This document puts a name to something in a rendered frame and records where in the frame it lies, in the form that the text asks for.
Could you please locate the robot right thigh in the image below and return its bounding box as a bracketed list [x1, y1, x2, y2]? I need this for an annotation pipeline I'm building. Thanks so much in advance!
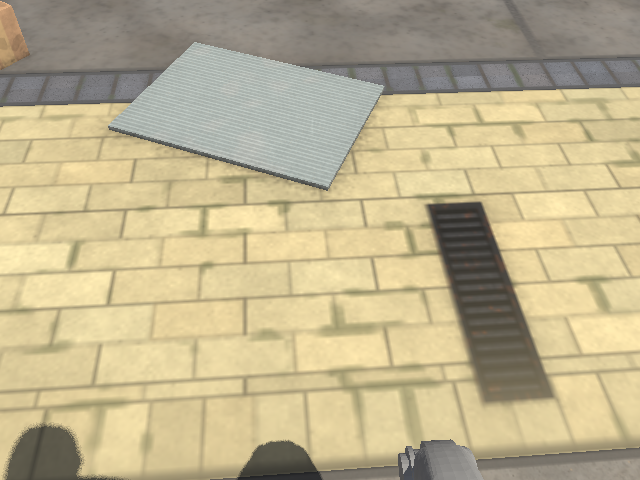
[398, 439, 484, 480]

